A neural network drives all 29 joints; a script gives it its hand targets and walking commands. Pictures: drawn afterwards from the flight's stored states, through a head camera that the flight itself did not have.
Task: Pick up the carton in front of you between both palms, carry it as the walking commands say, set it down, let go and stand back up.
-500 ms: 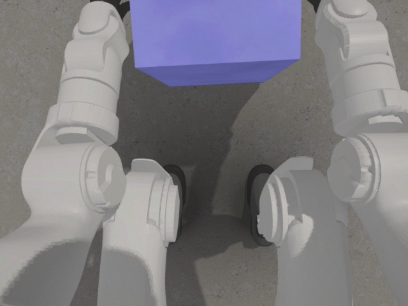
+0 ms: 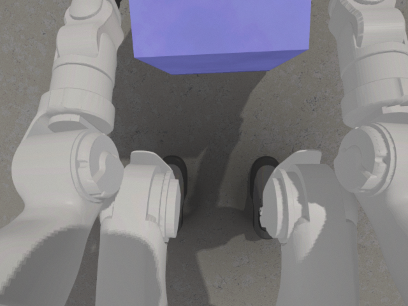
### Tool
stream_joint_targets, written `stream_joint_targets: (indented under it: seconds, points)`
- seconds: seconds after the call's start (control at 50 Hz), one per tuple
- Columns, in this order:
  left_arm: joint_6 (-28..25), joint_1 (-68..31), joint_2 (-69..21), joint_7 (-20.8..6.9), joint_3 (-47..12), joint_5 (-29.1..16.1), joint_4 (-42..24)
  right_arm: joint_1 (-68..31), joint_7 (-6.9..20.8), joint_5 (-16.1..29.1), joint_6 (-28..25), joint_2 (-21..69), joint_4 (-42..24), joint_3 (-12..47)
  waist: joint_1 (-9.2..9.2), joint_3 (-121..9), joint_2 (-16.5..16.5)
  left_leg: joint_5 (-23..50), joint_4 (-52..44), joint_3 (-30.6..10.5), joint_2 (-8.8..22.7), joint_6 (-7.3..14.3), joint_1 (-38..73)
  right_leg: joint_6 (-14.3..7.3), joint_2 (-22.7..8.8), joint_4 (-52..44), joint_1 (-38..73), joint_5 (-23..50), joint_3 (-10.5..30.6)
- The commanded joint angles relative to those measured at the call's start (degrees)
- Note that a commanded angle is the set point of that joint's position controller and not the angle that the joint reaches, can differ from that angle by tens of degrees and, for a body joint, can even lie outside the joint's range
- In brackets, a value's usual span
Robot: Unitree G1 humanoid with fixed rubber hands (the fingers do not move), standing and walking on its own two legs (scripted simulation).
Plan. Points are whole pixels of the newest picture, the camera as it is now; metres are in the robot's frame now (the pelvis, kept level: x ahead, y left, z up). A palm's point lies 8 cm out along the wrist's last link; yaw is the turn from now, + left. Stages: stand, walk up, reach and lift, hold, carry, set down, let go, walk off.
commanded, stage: set down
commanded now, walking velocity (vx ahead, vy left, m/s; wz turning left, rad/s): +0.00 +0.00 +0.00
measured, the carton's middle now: (218, 0) +0.55 -0.01 -0.23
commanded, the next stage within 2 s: let go in 1.28 s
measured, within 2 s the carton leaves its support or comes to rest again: neither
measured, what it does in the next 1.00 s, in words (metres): rises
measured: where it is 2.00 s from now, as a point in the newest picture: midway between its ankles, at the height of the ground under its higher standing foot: (217, 209)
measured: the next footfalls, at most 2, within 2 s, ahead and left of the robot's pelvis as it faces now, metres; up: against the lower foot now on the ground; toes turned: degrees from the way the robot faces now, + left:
none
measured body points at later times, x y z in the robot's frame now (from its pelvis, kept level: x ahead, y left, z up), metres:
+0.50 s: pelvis +0.01 +0.00 +0.04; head +0.36 -0.02 +0.32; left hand +0.57 +0.17 -0.09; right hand +0.58 -0.21 -0.09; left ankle +0.12 +0.12 -0.33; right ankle +0.11 -0.12 -0.33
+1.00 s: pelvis +0.02 +0.00 +0.17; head +0.35 -0.02 +0.47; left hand +0.57 +0.17 +0.06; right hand +0.58 -0.23 +0.06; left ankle +0.12 +0.12 -0.33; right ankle +0.11 -0.12 -0.33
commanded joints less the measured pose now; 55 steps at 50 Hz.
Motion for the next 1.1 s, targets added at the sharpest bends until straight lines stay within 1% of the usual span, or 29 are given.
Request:
stream_joint_targets:
  seconds: [0.0, 0.02, 0.04, 0.08, 0.12, 0.16, 0.18, 0.22, 0.28, 0.32, 0.36, 0.4, 0.44, 0.52, 0.58, 0.62, 0.7, 0.8, 0.86, 0.94, 1.08]
  points:
    - [-3.0, -7.6, 6.5, 2.5, -3.9, -1.9, -1.0, -8.9, -4.2, 2.4, -3.3, -10.3, -1.1, 2.9, -1.86, -53.6, -3.1, 9.1, -9.2, 4.1, -0.2, -0.6, 25.4, 1.3, 1.1, -11.9, 30.3, 11.2, -1.5]
    - [-4.2, -9.4, 10.1, 4.3, -5.5, -4.2, -1.0, -12.1, -6.4, 5.6, -4.6, -13.0, -1.1, 4.9, -1.31, -57.8, -3.9, 11.9, -8.5, 3.6, 0.0, -0.4, 26.1, 1.7, 0.8, -11.2, 32.4, 13.7, -1.2]
    - [-5.1, -10.7, 11.3, 5.3, -7.0, -6.5, -0.2, -14.7, -7.6, 8.9, -5.5, -14.2, -0.7, 6.8, -0.8, -61.2, -4.3, 14.5, -7.9, 3.2, 0.4, -0.3, 26.5, 1.8, 0.3, -10.5, 33.3, 16.4, -0.9]
    - [-6.1, -13.4, 13.3, 6.3, -10.4, -11.1, -1.4, -18.8, -8.5, 14.4, -7.0, -16.4, -2.1, 10.4, 0.03, -68.2, -4.7, 18.9, -6.7, 3.0, 1.0, 0.1, 27.7, 1.5, -0.2, -9.0, 35.3, 21.5, -0.3]
    - [-6.8, -15.4, 13.7, 6.6, -14.0, -14.4, -3.3, -20.7, -8.5, 18.6, -7.5, -16.0, -3.0, 14.1, 1.19, -72.4, -5.0, 21.5, -6.0, 3.2, 1.6, 0.4, 28.4, 1.2, -0.5, -8.1, 37.2, 24.4, 0.1]
    - [-6.9, -15.5, 13.7, 6.6, -16.3, -16.5, -4.2, -20.5, -7.9, 22.2, -7.5, -15.0, -2.5, 17.2, 2.24, -75.1, -5.1, 22.5, -6.1, 3.4, 2.0, 0.7, 29.2, 1.2, -0.8, -7.8, 38.2, 25.2, 0.2]
    - [-6.8, -15.0, 13.5, 6.6, -16.9, -17.2, -4.2, -19.8, -7.6, 23.4, -7.3, -14.6, -1.8, 18.2, 2.55, -76.0, -5.1, 22.6, -6.3, 3.5, 2.2, 0.8, 29.5, 1.2, -0.8, -7.9, 38.4, 25.1, 0.1]
    - [-6.5, -13.5, 13.3, 6.6, -17.5, -17.9, -4.4, -17.5, -7.3, 24.4, -6.9, -14.4, -0.2, 18.8, 2.73, -77.4, -4.6, 22.4, -7.1, 3.6, 2.3, 0.8, 30.7, 1.2, -0.8, -8.4, 38.4, 24.3, -0.3]
    - [-5.7, -10.7, 12.6, 7.0, -17.2, -17.6, -5.9, -13.6, -7.5, 23.6, -6.4, -15.4, 0.9, 17.6, 2.34, -82.5, -3.7, 22.5, -8.8, 3.9, 2.0, 0.6, 34.6, 1.2, -0.4, -9.8, 38.8, 23.4, -1.4]
    - [-4.9, -9.2, 12.0, 7.5, -16.6, -17.0, -8.4, -12.2, -8.0, 22.2, -6.0, -16.4, -0.9, 15.9, 1.71, -86.8, -3.6, 22.4, -10.5, 4.1, 1.5, 0.6, 37.4, 1.0, 0.1, -11.3, 39.8, 23.0, -2.3]
    - [-3.8, -8.0, 11.3, 8.2, -16.0, -16.4, -12.0, -11.8, -8.5, 20.5, -5.3, -17.3, -4.6, 14.1, 0.95, -90.7, -3.9, 22.2, -12.5, 4.4, 0.9, 0.8, 39.9, 0.7, 0.6, -13.3, 41.2, 22.6, -3.3]
    - [-2.5, -6.8, 10.7, 8.7, -15.1, -15.5, -13.9, -11.1, -8.9, 18.8, -4.2, -17.7, -6.9, 12.3, 0.36, -91.0, -4.2, 21.0, -15.0, 4.5, 0.4, 0.9, 40.1, 0.3, 0.9, -15.9, 41.3, 21.3, -3.9]
    - [-1.6, -5.4, 9.7, 8.8, -14.1, -14.3, -13.7, -10.1, -8.9, 17.3, -3.3, -17.0, -7.2, 10.8, 0.19, -87.1, -4.4, 19.0, -17.6, 4.4, 0.2, 0.9, 38.0, 0.2, 1.0, -18.5, 39.5, 19.1, -3.9]
    - [-1.4, -3.1, 7.6, 8.1, -11.8, -11.9, -11.6, -7.9, -7.9, 15.7, -3.1, -14.1, -5.2, 9.7, 1.28, -79.3, -4.8, 16.6, -21.7, 4.2, 0.3, 0.9, 32.9, 0.4, 1.1, -22.7, 35.7, 16.6, -3.2]
    - [-1.5, -2.0, 7.1, 7.6, -10.4, -10.4, -11.2, -6.9, -7.0, 15.0, -3.1, -12.6, -4.4, 9.4, 2.12, -78.6, -5.3, 16.5, -24.7, 4.2, 0.4, 0.9, 31.9, 0.7, 1.3, -25.7, 36.1, 16.8, -2.9]
    - [-1.5, -1.6, 6.9, 7.3, -9.7, -9.7, -11.6, -6.6, -6.5, 14.4, -2.9, -12.3, -4.5, 8.9, 2.34, -79.7, -5.6, 16.6, -26.7, 4.4, 0.4, 0.8, 32.6, 0.8, 1.5, -27.6, 37.4, 17.2, -3.0]
    - [-0.9, -1.1, 7.3, 7.0, -9.0, -9.1, -14.0, -6.2, -6.2, 13.3, -2.2, -12.8, -6.4, 8.0, 2.33, -84.9, -5.9, 17.9, -30.5, 4.8, 0.3, 0.6, 35.9, 0.9, 2.0, -31.5, 41.7, 19.1, -3.3]
    - [0.4, 0.3, 8.0, 6.7, -9.0, -9.5, -18.3, -5.5, -6.1, 12.7, -0.8, -13.7, -10.9, 7.2, 2.17, -92.6, -6.3, 20.8, -35.2, 5.3, -0.1, 0.4, 40.6, 0.9, 2.7, -36.4, 49.4, 23.1, -3.6]
    - [1.2, 1.8, 8.0, 6.3, -8.9, -9.6, -20.3, -4.4, -5.8, 12.4, 0.2, -13.5, -13.1, 6.9, 2.24, -94.9, -6.6, 22.5, -38.3, 5.5, -0.3, 0.4, 42.6, 1.0, 2.9, -39.5, 53.6, 25.4, -3.5]
    - [1.8, 3.9, 7.6, 5.7, -8.5, -9.1, -21.3, -2.5, -5.1, 11.9, 0.8, -12.7, -14.4, 6.4, 2.4, -94.6, -6.9, 23.9, -42.7, 5.4, -0.4, 0.4, 44.2, 1.1, 2.9, -43.8, 57.6, 27.6, -2.9]
    - [1.0, 7.7, 6.1, 4.4, -7.0, -7.3, -20.4, 1.4, -3.8, 10.1, 0.2, -10.8, -13.1, 4.7, 2.65, -90.5, -6.8, 25.8, -51.3, 4.7, -0.1, 0.2, 47.5, 1.4, 2.6, -52.0, 62.0, 30.2, -2.0]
